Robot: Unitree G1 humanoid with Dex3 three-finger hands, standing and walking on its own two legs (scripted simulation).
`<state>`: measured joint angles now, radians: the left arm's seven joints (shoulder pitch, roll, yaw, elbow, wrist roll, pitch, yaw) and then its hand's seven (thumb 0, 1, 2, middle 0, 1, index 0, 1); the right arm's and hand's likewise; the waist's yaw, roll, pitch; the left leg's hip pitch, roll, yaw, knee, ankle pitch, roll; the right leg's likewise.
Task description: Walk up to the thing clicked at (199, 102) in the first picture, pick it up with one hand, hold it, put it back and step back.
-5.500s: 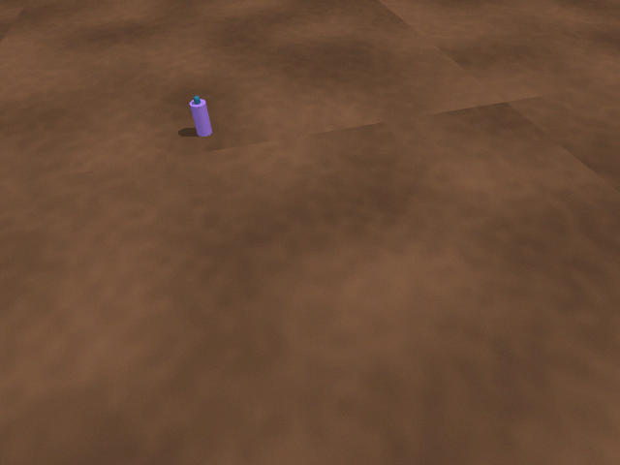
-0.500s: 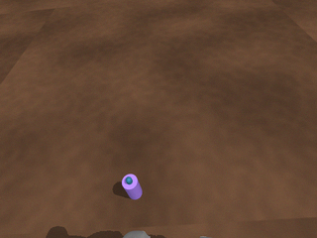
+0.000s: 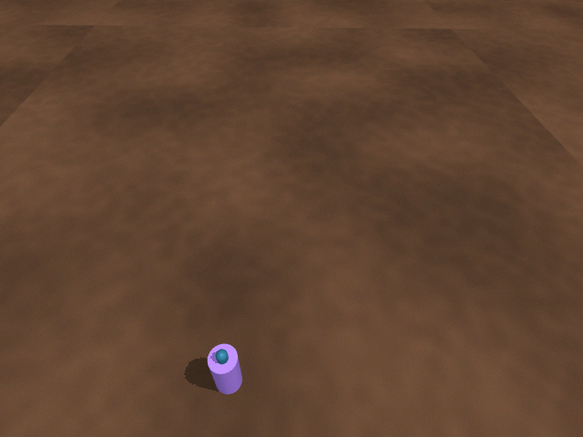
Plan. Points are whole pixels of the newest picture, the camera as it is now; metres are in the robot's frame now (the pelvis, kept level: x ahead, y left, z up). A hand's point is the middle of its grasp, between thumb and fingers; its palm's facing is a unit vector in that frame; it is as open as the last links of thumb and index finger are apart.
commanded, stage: walk up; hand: left
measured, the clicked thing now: (225, 367) +0.44 +0.21 -0.65
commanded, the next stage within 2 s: stand in 1.22 s
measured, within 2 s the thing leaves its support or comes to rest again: neither
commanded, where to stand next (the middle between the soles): +0.08 +0.00 m, yaw +0 degrees
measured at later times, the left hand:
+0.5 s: hand out of the picture +0.12 +0.25 -0.14, palm faces -0.02 -0.94 -0.33, open 7.4 cm
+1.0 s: hand out of the picture +0.12 +0.25 -0.14, palm faces -0.04 -0.94 -0.34, open 7.4 cm
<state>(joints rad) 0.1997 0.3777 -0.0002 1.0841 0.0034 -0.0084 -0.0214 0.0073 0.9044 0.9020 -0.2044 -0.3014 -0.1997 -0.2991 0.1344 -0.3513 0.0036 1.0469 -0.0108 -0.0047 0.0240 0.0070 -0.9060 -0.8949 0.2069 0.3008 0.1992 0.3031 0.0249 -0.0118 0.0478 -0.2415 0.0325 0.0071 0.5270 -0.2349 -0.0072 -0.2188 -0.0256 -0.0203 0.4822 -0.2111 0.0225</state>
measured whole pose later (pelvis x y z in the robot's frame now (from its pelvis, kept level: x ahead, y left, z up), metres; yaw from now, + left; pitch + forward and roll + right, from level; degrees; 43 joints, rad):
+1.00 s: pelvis +0.03 +0.00 +0.01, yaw -1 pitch -2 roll +0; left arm 0.08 0.35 0.00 1.16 0.01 0.00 -0.01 0.01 0.90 0.90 -0.20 -0.30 -0.20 -0.30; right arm 0.09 -0.34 -0.01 1.16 -0.01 -0.01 0.01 0.01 -0.91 -0.89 0.21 0.30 0.20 0.30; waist 0.00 0.00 0.04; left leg -0.10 0.02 0.04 0.32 -0.18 -0.01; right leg -0.12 -0.04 0.01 0.33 -0.18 0.03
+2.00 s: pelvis +0.05 +0.00 +0.01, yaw -1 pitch -1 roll +0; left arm 0.11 0.35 0.00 1.14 0.01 -0.01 -0.01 0.01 0.90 0.90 -0.20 -0.30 -0.20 -0.30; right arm 0.09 -0.35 0.00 1.15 -0.01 -0.01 0.01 0.01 -0.91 -0.89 0.21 0.30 0.20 0.30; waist 0.00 0.00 0.04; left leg -0.09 0.02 0.03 0.30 -0.18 -0.02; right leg -0.10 -0.03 -0.01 0.30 -0.18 0.03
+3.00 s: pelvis +0.05 -0.01 +0.01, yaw -1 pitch -1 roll +0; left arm 0.11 0.35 0.00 1.13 0.01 -0.01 -0.01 0.01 0.90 0.90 -0.21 -0.30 -0.20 -0.30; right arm 0.11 -0.35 0.00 1.14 -0.01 -0.01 0.01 0.01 -0.91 -0.89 0.21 0.30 0.20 0.30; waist 0.00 0.00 0.04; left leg -0.08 0.03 0.03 0.29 -0.19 -0.02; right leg -0.09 -0.03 -0.01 0.30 -0.19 0.02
